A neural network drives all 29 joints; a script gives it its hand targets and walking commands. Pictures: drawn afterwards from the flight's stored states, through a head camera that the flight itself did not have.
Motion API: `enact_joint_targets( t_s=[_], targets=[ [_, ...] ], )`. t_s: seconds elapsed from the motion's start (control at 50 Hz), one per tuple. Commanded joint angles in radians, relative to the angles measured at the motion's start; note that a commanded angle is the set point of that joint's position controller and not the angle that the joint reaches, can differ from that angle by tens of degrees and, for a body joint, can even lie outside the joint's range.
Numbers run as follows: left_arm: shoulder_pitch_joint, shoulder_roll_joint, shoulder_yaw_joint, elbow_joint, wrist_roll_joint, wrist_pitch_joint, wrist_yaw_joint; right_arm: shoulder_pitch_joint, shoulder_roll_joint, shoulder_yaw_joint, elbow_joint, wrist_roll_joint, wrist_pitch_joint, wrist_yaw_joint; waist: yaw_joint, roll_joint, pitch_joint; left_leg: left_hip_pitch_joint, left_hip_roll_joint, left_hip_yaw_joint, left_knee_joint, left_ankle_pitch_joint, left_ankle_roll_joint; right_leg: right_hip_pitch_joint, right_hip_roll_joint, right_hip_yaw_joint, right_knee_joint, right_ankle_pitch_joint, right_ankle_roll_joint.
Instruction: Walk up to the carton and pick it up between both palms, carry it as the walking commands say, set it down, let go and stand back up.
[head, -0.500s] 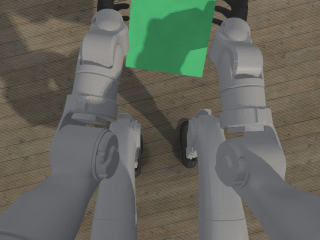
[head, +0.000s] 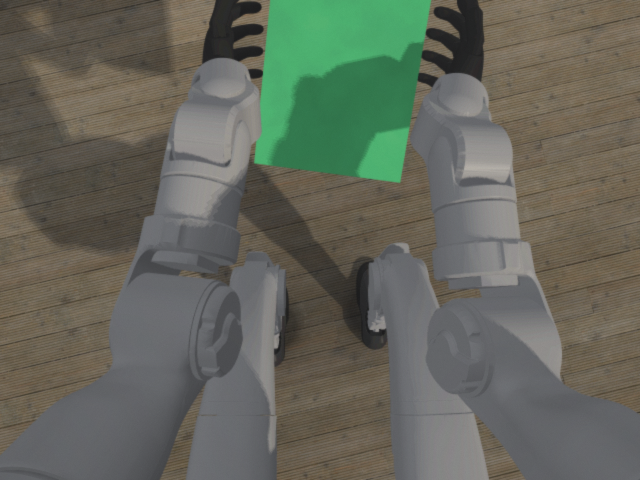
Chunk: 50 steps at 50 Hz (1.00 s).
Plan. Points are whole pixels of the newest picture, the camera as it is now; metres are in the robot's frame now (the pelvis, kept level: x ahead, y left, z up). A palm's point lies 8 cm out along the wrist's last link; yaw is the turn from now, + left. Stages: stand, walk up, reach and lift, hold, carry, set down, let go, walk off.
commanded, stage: reach and lift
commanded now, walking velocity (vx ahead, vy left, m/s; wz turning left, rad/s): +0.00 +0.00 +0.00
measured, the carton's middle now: (339, 68) +0.54 -0.01 -0.10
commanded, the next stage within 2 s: none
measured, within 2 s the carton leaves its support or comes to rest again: neither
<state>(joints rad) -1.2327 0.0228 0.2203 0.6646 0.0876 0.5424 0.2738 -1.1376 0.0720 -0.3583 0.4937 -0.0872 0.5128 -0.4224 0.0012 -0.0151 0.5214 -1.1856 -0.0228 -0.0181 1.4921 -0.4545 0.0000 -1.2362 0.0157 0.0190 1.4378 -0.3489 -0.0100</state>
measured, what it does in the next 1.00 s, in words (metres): rises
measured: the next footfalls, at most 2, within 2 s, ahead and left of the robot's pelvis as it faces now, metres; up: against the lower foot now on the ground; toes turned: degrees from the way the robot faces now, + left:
none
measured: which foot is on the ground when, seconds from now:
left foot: down 0.00-1.00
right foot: down 0.00-1.00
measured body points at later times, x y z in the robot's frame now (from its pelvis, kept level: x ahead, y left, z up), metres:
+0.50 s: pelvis +0.00 +0.00 +0.06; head +0.23 +0.00 +0.44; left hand +0.50 +0.11 +0.04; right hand +0.48 -0.13 +0.04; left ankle +0.14 +0.13 -0.56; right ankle +0.18 -0.12 -0.56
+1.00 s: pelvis +0.06 +0.00 +0.13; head +0.13 +0.00 +0.57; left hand +0.47 +0.10 +0.15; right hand +0.45 -0.13 +0.15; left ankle +0.14 +0.13 -0.56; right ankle +0.18 -0.11 -0.56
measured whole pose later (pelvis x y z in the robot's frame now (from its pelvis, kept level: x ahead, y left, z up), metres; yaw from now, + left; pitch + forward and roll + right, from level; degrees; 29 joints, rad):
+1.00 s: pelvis +0.06 +0.00 +0.13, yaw +0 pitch +7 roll +1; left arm -0.84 -0.15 0.36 0.84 0.27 0.51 0.24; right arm -0.72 0.20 -0.43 0.66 -0.18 0.49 -0.36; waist 0.00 -0.02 0.01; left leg -0.70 -0.02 -0.02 0.88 -0.31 0.00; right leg -0.76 0.01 0.04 0.86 -0.23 -0.01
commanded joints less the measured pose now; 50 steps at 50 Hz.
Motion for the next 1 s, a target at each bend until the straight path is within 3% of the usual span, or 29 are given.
enact_joint_targets(
  t_s=[0.0,0.02,0.06,0.16,0.18,0.22,0.24,0.3,0.32,0.34,0.36,0.38,0.4,0.42,0.44,0.52,0.58,0.6,0.64,0.66,0.72,0.74,0.78,0.8,0.82,0.84,0.9,0.92,0.98],
  targets=[
    [-0.752,-1.193,-0.538,-0.282,-0.253,-0.108,-0.436,-0.806,1.180,0.727,-0.077,0.261,-0.005,0.525,-0.030,-0.033,-2.514,0.505,-0.133,-0.022,-0.297,0.145,0.031,0.922,0.115,0.055,-0.254,0.129,0.024],
    [-0.690,-1.166,-0.485,-0.156,-0.199,-0.094,-0.441,-0.837,1.154,0.698,-0.034,0.246,-0.003,0.522,0.025,0.013,-2.390,0.441,-0.131,-0.003,-0.304,0.121,0.035,0.856,0.104,0.078,-0.266,0.086,0.027],
    [-0.668,-1.238,-0.534,-0.213,-0.243,-0.095,-0.443,-0.783,1.153,0.721,-0.092,0.251,-0.007,0.518,-0.043,0.006,-2.491,0.518,-0.134,-0.009,-0.321,0.180,0.025,0.952,0.113,0.072,-0.290,0.166,0.016],
    [-0.675,-1.236,-0.577,-0.280,-0.239,-0.099,-0.435,-0.713,1.118,0.702,-0.074,0.219,-0.012,0.527,-0.062,0.052,-2.443,0.600,-0.126,-0.039,-0.367,0.176,0.021,0.901,0.112,0.060,-0.317,0.176,0.002],
    [-0.647,-1.241,-0.541,-0.216,-0.222,-0.091,-0.441,-0.746,1.154,0.709,-0.087,0.218,-0.011,0.526,-0.031,0.016,-2.399,0.574,-0.121,-0.050,-0.401,0.150,0.027,0.929,0.111,0.053,-0.324,0.132,0.017],
    [-0.727,-1.204,-0.552,-0.272,-0.241,-0.110,-0.442,-0.780,1.137,0.717,-0.081,0.222,-0.009,0.533,-0.058,-0.012,-2.398,0.550,-0.121,-0.034,-0.385,0.101,0.021,0.949,0.096,0.072,-0.348,0.090,0.009],
    [-0.698,-1.204,-0.537,-0.233,-0.224,-0.100,-0.439,-0.797,1.134,0.726,-0.106,0.243,-0.007,0.528,-0.022,0.005,-2.412,0.574,-0.123,-0.034,-0.406,0.075,0.020,0.989,0.093,0.090,-0.373,0.051,0.014],
    [-0.658,-1.205,-0.479,-0.171,-0.192,-0.099,-0.444,-0.771,1.149,0.692,-0.048,0.217,-0.003,0.532,-0.022,-0.011,-2.288,0.549,-0.109,-0.043,-0.455,0.017,0.032,0.952,0.085,0.090,-0.412,-0.017,0.013],
    [-0.683,-1.192,-0.471,-0.175,-0.179,-0.099,-0.445,-0.717,1.161,0.661,0.018,0.185,0.004,0.532,-0.025,-0.029,-2.257,0.546,-0.112,-0.052,-0.477,0.008,0.024,0.950,0.088,0.077,-0.421,-0.003,0.008],
    [-0.639,-1.239,-0.498,-0.192,-0.200,-0.094,-0.448,-0.703,1.152,0.673,-0.035,0.208,0.001,0.530,-0.050,0.014,-2.347,0.626,-0.104,-0.037,-0.483,0.070,0.025,0.995,0.091,0.080,-0.433,0.048,0.007],
    [-0.622,-1.240,-0.512,-0.190,-0.200,-0.095,-0.450,-0.752,1.160,0.706,-0.078,0.228,-0.005,0.536,-0.022,0.032,-2.359,0.639,-0.106,-0.046,-0.483,0.100,0.024,1.029,0.083,0.089,-0.434,0.069,0.013],
    [-0.597,-1.278,-0.542,-0.244,-0.234,-0.096,-0.455,-0.752,1.163,0.763,-0.166,0.253,-0.005,0.532,-0.030,-0.005,-2.470,0.703,-0.115,-0.048,-0.495,0.194,0.040,1.110,0.100,0.072,-0.433,0.165,0.028],
    [-0.616,-1.216,-0.477,-0.176,-0.179,-0.098,-0.455,-0.740,1.165,0.686,-0.042,0.202,0.001,0.536,-0.012,-0.005,-2.269,0.612,-0.112,-0.047,-0.504,0.111,0.031,1.029,0.079,0.094,-0.464,0.074,0.017],
    [-0.607,-1.251,-0.513,-0.201,-0.201,-0.099,-0.459,-0.661,1.174,0.687,-0.039,0.185,0.002,0.534,-0.066,-0.030,-2.328,0.640,-0.108,-0.063,-0.506,0.130,0.039,1.062,0.091,0.077,-0.454,0.106,0.017],
    [-0.665,-1.226,-0.587,-0.332,-0.239,-0.106,-0.461,-0.669,1.203,0.714,-0.094,0.215,-0.002,0.531,-0.050,0.006,-2.396,0.726,-0.106,-0.059,-0.523,0.191,0.022,1.109,0.090,0.083,-0.476,0.175,0.010],
    [-0.605,-1.242,-0.528,-0.202,-0.196,-0.099,-0.466,-0.698,1.192,0.709,-0.072,0.225,0.002,0.537,-0.014,0.013,-2.290,0.675,-0.094,-0.058,-0.596,0.068,0.038,1.148,0.077,0.100,-0.534,0.059,0.014],
    [-0.532,-1.263,-0.489,-0.105,-0.169,-0.098,-0.476,-0.705,1.149,0.679,-0.033,0.183,-0.007,0.548,-0.052,-0.030,-2.174,0.661,-0.088,-0.080,-0.616,0.064,0.029,1.078,0.080,0.074,-0.545,0.057,0.014],
    [-0.556,-1.286,-0.502,-0.171,-0.173,-0.109,-0.473,-0.656,1.182,0.678,-0.047,0.184,-0.013,0.542,-0.049,0.015,-2.224,0.704,-0.091,-0.064,-0.621,0.107,0.026,1.141,0.073,0.107,-0.573,0.098,0.009],
    [-0.582,-1.279,-0.588,-0.339,-0.235,-0.119,-0.470,-0.692,1.228,0.771,-0.201,0.243,-0.012,0.545,-0.031,-0.044,-2.446,0.850,-0.102,-0.091,-0.641,0.265,0.039,1.283,0.087,0.097,-0.574,0.248,0.031],
    [-0.512,-1.250,-0.510,-0.175,-0.173,-0.102,-0.471,-0.614,1.165,0.668,-0.020,0.169,-0.001,0.550,-0.057,0.002,-2.205,0.748,-0.091,-0.080,-0.647,0.157,0.025,1.125,0.080,0.086,-0.587,0.144,0.016],
    [-0.455,-1.256,-0.479,-0.172,-0.141,-0.110,-0.479,-0.557,1.220,0.665,-0.020,0.148,-0.003,0.546,-0.015,-0.013,-2.126,0.727,-0.097,-0.074,-0.687,0.165,0.035,1.220,0.071,0.106,-0.629,0.139,0.026],
    [-0.490,-1.290,-0.486,-0.183,-0.161,-0.122,-0.483,-0.496,1.234,0.633,0.038,0.135,-0.008,0.550,-0.058,-0.026,-2.089,0.723,-0.089,-0.083,-0.707,0.165,0.036,1.218,0.080,0.090,-0.635,0.157,0.023],
    [-0.468,-1.322,-0.491,-0.188,-0.161,-0.126,-0.482,-0.577,1.193,0.656,-0.063,0.140,-0.028,0.549,-0.062,0.000,-2.085,0.762,-0.094,-0.088,-0.707,0.195,0.029,1.224,0.070,0.106,-0.651,0.169,0.019],
    [-0.438,-1.269,-0.426,-0.082,-0.121,-0.125,-0.487,-0.517,1.210,0.582,0.087,0.094,-0.018,0.554,-0.044,-0.039,-1.869,0.681,-0.081,-0.086,-0.732,0.110,0.037,1.112,0.072,0.094,-0.666,0.086,0.025],
    [-0.379,-1.330,-0.420,-0.017,-0.105,-0.116,-0.485,-0.508,1.189,0.603,0.048,0.092,-0.031,0.552,-0.050,0.017,-1.833,0.672,-0.092,-0.079,-0.735,0.113,0.026,1.150,0.057,0.104,-0.676,0.102,0.015],
    [-0.418,-1.339,-0.437,-0.121,-0.127,-0.133,-0.488,-0.490,1.225,0.620,0.011,0.115,-0.037,0.560,-0.024,0.003,-1.863,0.762,-0.087,-0.084,-0.764,0.183,0.038,1.187,0.068,0.095,-0.695,0.163,0.015],
    [-0.365,-1.343,-0.303,0.064,-0.058,-0.130,-0.497,-0.374,1.244,0.473,0.225,0.029,-0.024,0.577,-0.050,-0.012,-1.446,0.670,-0.065,-0.085,-0.810,0.061,0.040,1.068,0.054,0.095,-0.743,0.040,0.008],
    [-0.366,-1.355,-0.282,0.070,-0.069,-0.134,-0.503,-0.440,1.275,0.508,0.144,0.064,-0.034,0.570,-0.015,-0.040,-1.457,0.716,-0.074,-0.079,-0.816,0.083,0.055,1.134,0.035,0.130,-0.776,0.046,0.016],
    [-0.189,-1.339,-0.143,0.272,0.040,-0.114,-0.505,-0.312,1.257,0.365,0.303,0.005,-0.015,0.580,-0.005,-0.015,-1.132,0.621,-0.063,-0.064,-0.852,0.002,0.057,1.060,0.026,0.127,-0.813,-0.070,0.019]
  ],
)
